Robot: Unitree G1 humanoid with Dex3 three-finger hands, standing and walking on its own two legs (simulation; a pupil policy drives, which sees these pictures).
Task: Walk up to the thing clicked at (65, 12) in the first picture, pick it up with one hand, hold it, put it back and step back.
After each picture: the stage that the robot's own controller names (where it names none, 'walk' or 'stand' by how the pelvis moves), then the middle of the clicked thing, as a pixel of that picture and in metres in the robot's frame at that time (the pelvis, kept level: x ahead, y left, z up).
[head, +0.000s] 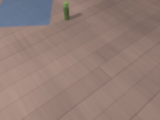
stand; (66, 11) +1.90 +0.24 -0.66
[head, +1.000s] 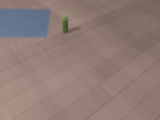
walk; (65, 24) +1.77 +0.19 -0.65
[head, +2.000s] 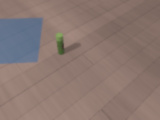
walk; (60, 44) +1.17 +0.22 -0.64
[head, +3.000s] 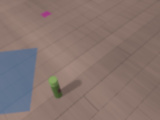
walk; (55, 88) +0.71 +0.26 -0.63
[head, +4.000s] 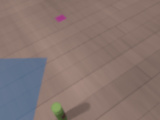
walk; (59, 113) +0.45 +0.27 -0.64
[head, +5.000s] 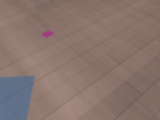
stand; out of the picture +0.35 +0.24 -0.65
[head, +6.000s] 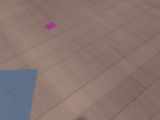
stand; out of the picture +0.35 +0.23 -0.65
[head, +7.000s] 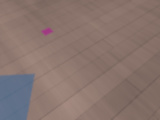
stand; out of the picture +0.35 +0.25 -0.66
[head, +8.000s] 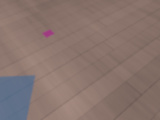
stand; out of the picture +0.35 +0.25 -0.66
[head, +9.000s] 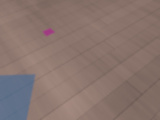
stand; out of the picture +0.34 +0.25 -0.66
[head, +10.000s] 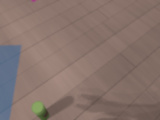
go down; (41, 111) +0.38 +0.25 -0.58
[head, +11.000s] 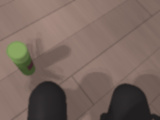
go down; (23, 61) +0.43 +0.28 -0.25
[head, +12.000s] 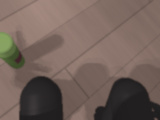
close in; (10, 53) +0.42 +0.30 -0.23
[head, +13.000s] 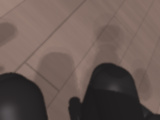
close in; out of the picture +0.40 +0.33 -0.15
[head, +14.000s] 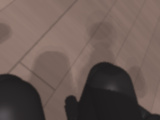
lift; out of the picture +0.39 +0.33 -0.15
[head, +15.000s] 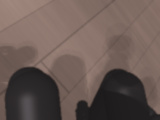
lift; out of the picture +0.30 +0.32 -0.15
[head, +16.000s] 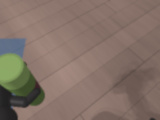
lift; (24, 85) +0.32 +0.20 +0.04
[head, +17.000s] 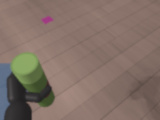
hold; (37, 84) +0.34 +0.17 +0.03
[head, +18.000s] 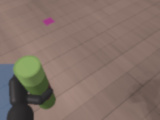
hold; (39, 86) +0.33 +0.17 +0.03
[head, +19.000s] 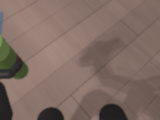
crouch; (7, 60) +0.42 +0.25 -0.04
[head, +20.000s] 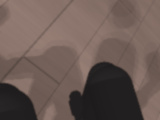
lower; out of the picture +0.44 +0.34 -0.16
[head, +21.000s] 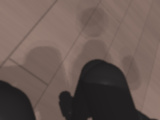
lower; out of the picture +0.42 +0.36 -0.16
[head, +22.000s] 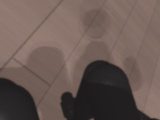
lower; out of the picture +0.42 +0.36 -0.16
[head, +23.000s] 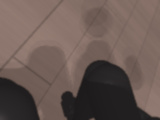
lower; out of the picture +0.42 +0.36 -0.16
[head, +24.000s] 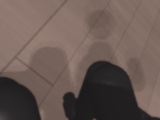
rest; out of the picture +0.41 +0.35 -0.16
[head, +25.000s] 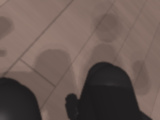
withdraw; out of the picture +0.41 +0.32 -0.16
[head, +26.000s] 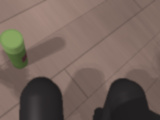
walk; (16, 52) +0.44 +0.28 -0.22
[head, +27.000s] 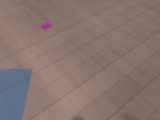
stand; out of the picture +0.38 +0.22 -0.59
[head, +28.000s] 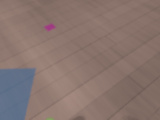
stand; out of the picture +0.39 +0.23 -0.60
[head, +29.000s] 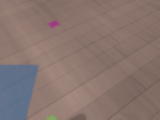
stand; out of the picture +0.39 +0.23 -0.61
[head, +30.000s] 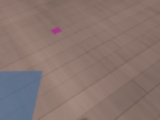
walk; out of the picture +0.39 +0.22 -0.66
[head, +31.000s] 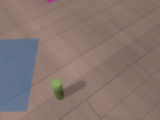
walk; (58, 90) +0.57 +0.20 -0.63
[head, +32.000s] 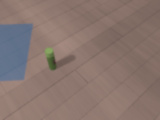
walk; (51, 59) +0.88 +0.30 -0.63
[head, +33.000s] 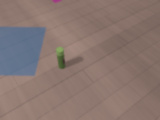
stand; (60, 58) +1.02 +0.23 -0.65
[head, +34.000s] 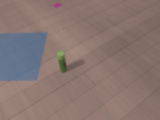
stand; (62, 62) +1.02 +0.24 -0.66
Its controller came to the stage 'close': yes
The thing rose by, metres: 0.67
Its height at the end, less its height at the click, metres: +0.00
